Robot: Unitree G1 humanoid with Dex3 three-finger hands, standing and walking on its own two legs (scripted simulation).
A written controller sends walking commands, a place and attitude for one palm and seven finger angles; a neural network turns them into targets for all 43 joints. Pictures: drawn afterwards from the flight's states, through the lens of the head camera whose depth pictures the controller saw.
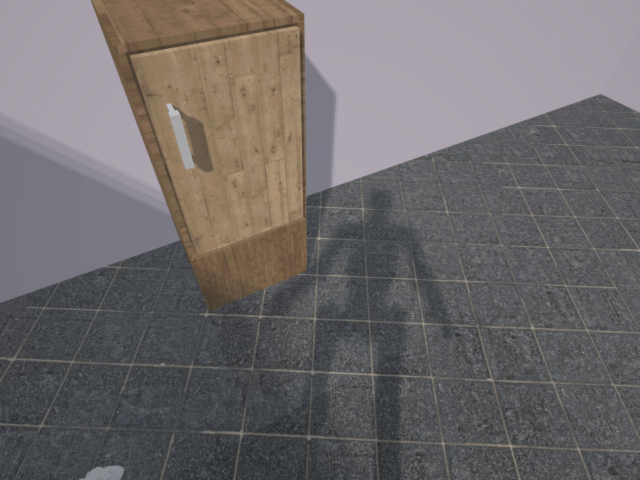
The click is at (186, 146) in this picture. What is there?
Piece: cupboard door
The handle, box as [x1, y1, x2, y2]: [166, 103, 194, 169]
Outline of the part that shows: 166,104 183,163 186,169 194,166 180,115 177,110 173,109 170,103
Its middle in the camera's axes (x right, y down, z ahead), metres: -0.32 -0.23 +0.86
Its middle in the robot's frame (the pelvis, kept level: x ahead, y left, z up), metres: +0.79 +0.36 -0.01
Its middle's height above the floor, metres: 0.76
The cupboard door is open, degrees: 0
